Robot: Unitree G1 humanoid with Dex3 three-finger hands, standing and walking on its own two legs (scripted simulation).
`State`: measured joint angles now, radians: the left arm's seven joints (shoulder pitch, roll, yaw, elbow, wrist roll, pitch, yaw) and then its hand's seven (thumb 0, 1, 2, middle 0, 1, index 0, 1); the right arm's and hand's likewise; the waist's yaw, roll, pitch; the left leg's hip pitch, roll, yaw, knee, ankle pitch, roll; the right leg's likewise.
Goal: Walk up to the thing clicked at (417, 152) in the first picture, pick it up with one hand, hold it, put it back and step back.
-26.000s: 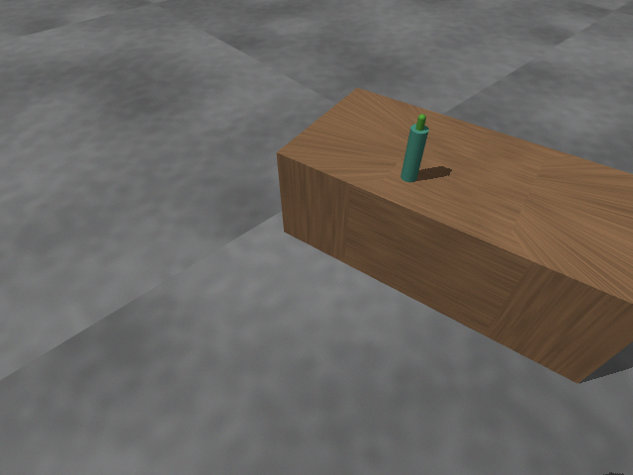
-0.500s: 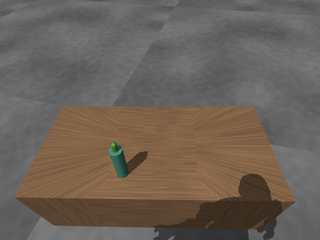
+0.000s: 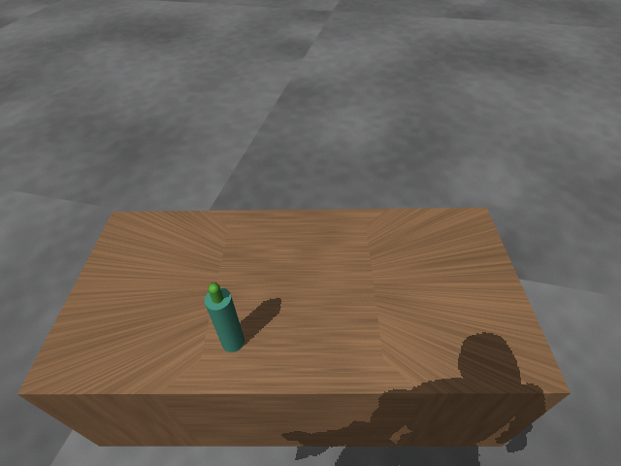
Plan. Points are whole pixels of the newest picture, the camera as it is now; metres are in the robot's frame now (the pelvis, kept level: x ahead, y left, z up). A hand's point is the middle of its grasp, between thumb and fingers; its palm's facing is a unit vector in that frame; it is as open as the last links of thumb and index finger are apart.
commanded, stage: stand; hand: left
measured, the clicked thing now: (224, 316) +0.49 +0.20 -0.25
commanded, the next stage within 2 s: step back in 0.82 s
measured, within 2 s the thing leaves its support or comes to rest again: neither
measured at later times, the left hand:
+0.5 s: hand out of the picture +0.08 +0.25 -0.16, palm faces -0.01 -0.94 -0.35, open 7.4 cm
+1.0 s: hand out of the picture +0.08 +0.27 -0.16, palm faces -0.01 -0.93 -0.38, open 7.4 cm
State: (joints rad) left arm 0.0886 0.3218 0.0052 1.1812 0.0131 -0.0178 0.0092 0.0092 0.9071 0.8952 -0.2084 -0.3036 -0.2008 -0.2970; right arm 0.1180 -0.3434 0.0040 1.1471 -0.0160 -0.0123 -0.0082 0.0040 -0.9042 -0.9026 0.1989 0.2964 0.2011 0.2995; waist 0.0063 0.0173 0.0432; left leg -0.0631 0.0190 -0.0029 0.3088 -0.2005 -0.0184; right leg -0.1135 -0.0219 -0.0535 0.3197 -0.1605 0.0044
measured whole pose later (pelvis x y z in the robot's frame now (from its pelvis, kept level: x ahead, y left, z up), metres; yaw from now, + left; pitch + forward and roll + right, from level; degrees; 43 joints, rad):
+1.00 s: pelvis -0.03 +0.01 -0.01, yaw -1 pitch -1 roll +0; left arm 0.06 0.36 0.06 1.03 0.01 0.01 0.01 0.01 0.91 0.89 -0.21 -0.30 -0.20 -0.30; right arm 0.07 -0.39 -0.04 1.04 0.00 0.03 0.01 0.00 -0.90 -0.90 0.20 0.30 0.20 0.30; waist 0.01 0.01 0.14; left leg -0.27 0.00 -0.01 0.66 -0.36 0.02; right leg -0.26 -0.03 -0.03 0.46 -0.18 0.00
